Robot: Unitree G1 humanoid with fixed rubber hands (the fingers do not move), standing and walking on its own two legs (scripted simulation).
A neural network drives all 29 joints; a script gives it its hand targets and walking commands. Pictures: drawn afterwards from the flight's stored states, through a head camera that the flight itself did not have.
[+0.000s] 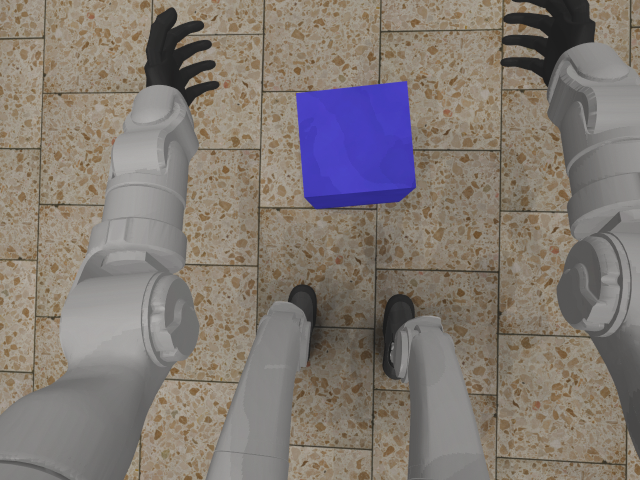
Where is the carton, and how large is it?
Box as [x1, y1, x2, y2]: [296, 81, 415, 208]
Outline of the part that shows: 406,81 296,93 304,197 315,208 399,201 415,187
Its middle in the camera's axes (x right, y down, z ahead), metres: +0.07 -0.18 +0.85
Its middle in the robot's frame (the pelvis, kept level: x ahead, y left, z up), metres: +0.55 +0.03 -0.53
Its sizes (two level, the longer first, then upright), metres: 0.210 0.200 0.250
